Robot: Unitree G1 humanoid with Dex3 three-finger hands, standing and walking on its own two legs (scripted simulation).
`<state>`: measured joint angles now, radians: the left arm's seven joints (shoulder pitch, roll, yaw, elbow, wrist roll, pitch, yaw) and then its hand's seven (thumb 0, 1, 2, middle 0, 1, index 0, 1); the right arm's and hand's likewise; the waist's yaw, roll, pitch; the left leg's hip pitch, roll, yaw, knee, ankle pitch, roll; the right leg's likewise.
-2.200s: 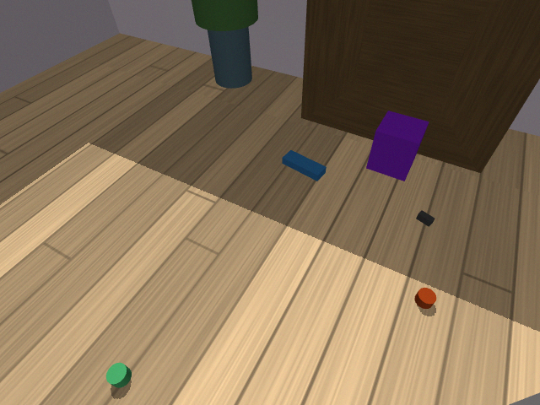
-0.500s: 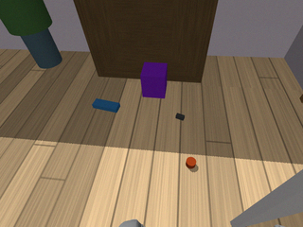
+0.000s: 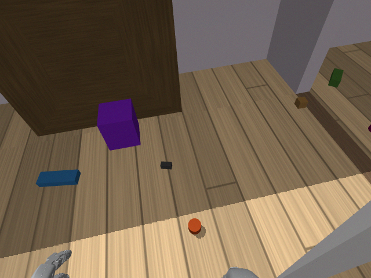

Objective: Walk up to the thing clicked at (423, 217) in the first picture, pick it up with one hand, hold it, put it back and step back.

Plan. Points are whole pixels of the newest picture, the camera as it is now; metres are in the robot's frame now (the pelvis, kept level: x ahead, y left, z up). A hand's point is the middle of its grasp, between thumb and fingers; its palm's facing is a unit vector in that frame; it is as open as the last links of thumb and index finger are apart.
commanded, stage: walk up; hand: left
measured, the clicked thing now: (166, 165) +0.86 +0.14 -0.73
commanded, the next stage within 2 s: none
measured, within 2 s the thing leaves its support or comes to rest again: neither
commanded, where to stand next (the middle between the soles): +0.42 -0.04 m, yaw -9 degrees
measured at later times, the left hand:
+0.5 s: hand (89, 234) +0.28 +0.27 -0.14, palm faces -0.24 -0.91 -0.33, open 7.4 cm
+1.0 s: hand (126, 164) +0.46 +0.18 -0.10, palm faces -0.28 -0.86 -0.42, open 7.4 cm
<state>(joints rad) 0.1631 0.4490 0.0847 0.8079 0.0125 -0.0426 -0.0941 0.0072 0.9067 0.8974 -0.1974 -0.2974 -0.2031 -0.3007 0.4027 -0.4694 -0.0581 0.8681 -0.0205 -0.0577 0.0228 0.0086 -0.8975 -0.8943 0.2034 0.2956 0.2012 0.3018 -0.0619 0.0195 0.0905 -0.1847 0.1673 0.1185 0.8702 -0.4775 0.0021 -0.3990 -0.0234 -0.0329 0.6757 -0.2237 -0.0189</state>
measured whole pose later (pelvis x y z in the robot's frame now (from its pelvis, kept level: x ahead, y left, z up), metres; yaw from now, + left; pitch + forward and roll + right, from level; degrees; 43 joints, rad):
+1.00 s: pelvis +0.29 -0.05 +0.02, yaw -13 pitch -5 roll +0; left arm 0.23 0.37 0.04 0.87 0.00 -0.05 -0.03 0.01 0.90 0.90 -0.20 -0.30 -0.21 -0.30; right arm 0.58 -0.47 -0.08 1.01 -0.02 -0.01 0.05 0.00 -0.90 -0.89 0.20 0.30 0.20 0.30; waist -0.08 0.07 0.10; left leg -0.51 0.09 -0.05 0.97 -0.28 -0.01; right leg -0.23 0.02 -0.02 0.55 -0.24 -0.04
